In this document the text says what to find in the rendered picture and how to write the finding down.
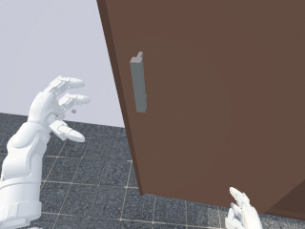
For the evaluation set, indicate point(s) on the handle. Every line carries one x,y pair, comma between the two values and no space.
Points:
138,83

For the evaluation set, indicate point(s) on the left robot forearm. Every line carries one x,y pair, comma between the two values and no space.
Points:
22,175

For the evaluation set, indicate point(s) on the robot left hand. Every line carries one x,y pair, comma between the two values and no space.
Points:
45,105

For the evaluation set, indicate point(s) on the robot right hand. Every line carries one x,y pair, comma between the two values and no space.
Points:
247,217

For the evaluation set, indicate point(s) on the wardrobe door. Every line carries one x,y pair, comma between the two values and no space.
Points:
294,201
225,87

